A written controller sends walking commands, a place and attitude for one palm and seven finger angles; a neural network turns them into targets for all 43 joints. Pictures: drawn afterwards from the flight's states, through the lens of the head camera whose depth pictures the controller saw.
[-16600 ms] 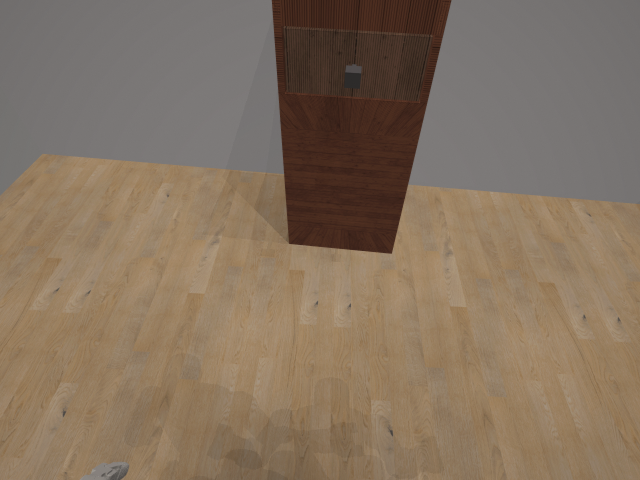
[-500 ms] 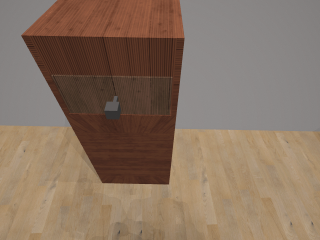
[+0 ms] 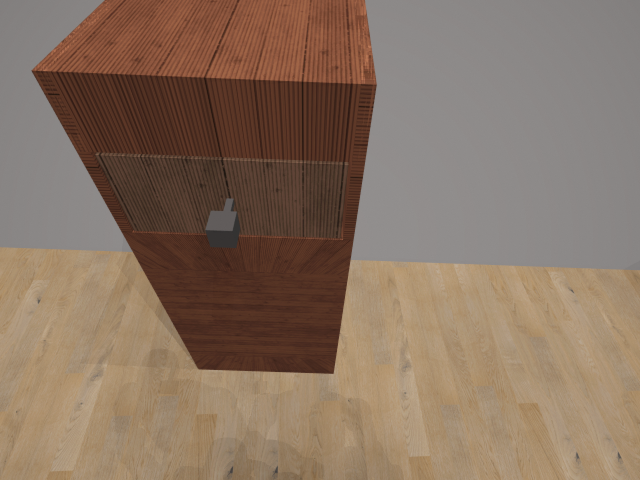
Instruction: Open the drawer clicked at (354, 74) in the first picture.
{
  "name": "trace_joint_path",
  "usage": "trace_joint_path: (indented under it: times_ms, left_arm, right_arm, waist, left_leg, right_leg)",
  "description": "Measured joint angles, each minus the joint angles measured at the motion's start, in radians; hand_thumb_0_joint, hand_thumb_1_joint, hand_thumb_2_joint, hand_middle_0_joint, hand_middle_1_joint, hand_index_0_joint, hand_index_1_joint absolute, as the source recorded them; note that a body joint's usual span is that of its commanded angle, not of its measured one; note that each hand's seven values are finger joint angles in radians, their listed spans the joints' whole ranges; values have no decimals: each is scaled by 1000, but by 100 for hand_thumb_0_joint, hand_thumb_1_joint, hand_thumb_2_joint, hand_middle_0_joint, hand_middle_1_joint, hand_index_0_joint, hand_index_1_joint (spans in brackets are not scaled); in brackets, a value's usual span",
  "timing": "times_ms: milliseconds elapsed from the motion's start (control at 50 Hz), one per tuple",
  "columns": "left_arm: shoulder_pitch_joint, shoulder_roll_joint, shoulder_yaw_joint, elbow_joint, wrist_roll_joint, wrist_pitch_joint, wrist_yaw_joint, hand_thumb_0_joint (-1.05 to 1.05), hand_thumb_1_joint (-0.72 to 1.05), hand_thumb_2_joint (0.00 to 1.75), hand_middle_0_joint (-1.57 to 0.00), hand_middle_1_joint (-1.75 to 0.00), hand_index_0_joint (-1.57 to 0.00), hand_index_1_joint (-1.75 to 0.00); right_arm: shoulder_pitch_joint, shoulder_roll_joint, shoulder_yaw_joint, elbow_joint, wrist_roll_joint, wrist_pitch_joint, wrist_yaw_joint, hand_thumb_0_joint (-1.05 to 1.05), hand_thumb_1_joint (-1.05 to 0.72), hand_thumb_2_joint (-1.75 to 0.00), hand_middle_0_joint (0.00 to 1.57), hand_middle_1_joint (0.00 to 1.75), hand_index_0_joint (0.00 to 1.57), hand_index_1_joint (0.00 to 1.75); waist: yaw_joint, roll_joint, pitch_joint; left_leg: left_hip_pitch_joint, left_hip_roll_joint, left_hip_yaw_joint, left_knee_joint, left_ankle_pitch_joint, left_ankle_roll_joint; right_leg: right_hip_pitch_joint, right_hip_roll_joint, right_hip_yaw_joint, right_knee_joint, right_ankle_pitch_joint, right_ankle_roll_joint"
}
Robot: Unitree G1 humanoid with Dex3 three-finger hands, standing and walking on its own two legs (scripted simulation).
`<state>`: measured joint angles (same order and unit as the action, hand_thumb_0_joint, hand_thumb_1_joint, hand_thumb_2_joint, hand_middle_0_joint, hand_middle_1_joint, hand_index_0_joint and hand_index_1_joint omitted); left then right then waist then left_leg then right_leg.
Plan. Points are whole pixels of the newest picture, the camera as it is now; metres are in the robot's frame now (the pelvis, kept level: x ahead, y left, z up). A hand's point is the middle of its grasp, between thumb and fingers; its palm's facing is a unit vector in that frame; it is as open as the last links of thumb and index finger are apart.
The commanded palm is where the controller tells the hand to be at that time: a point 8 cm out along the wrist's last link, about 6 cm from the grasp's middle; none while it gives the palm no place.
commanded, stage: come to a stop and stand still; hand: left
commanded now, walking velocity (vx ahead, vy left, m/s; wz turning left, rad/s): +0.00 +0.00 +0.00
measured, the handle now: (226, 219) +0.49 +0.19 +0.00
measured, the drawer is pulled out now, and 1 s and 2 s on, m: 0.00 0.00 0.00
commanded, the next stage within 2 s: look again from close up in 0.04 s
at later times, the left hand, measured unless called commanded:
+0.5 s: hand out of the picture +0.00 +0.15 -0.18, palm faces +0.01 -0.98 -0.19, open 7.4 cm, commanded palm none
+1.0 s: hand (184, 421) +0.19 +0.18 -0.03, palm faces -0.03 -0.35 -0.94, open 7.8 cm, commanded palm +0.13 +0.19 -0.03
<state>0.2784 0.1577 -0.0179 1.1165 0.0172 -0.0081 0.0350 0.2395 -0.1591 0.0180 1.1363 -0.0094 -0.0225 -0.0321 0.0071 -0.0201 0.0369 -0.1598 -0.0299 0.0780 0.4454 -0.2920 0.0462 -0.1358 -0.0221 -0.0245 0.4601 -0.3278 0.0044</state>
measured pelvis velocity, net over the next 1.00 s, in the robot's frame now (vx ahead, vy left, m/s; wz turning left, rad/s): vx -0.03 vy -0.03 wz -0.01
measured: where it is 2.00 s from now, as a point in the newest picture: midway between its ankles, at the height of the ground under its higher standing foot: outside the picture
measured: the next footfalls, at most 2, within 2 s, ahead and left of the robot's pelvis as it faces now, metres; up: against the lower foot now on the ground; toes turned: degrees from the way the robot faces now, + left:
none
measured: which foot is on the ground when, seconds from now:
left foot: down 0.00-1.00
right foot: down 0.00-1.00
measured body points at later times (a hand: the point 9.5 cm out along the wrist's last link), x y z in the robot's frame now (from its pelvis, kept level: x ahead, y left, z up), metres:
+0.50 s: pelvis +0.01 -0.02 +0.00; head +0.03 -0.01 +0.45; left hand +0.00 +0.21 -0.16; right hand +0.00 -0.24 -0.16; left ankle -0.03 +0.09 -0.74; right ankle -0.05 -0.12 -0.74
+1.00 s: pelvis -0.03 -0.03 -0.02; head -0.01 -0.07 +0.43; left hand +0.19 +0.20 +0.02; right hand +0.13 -0.29 -0.13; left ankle -0.03 +0.09 -0.74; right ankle -0.05 -0.12 -0.74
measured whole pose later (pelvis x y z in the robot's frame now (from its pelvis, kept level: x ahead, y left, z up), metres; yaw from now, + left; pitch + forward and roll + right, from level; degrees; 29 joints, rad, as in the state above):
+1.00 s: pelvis -0.03 -0.03 -0.02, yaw -1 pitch +8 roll +2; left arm 0.30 0.30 -0.08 0.12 0.77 0.04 0.36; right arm 0.16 -0.27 -0.04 0.71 -0.04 -0.12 -0.02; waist 0.01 0.05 -0.11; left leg -0.47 0.00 0.09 0.65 -0.33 0.00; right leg -0.48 0.00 -0.02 0.73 -0.40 -0.05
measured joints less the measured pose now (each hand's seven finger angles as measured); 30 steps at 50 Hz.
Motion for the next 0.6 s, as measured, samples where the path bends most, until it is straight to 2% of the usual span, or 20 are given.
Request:
trace_joint_path:
  times_ms: [600]
  left_arm:
    - [6,-5,5,2,-1,-8,1,1,91,90,-20,-29,-20,-30]
  right_arm:
    - [19,15,-1,24,0,3,-4,1,-92,-90,20,30,20,30]
  waist:
    - [-3,3,-11]
  left_leg:
    - [19,22,-11,-23,4,-30]
  right_leg:
    - [18,24,-10,-19,-2,-28]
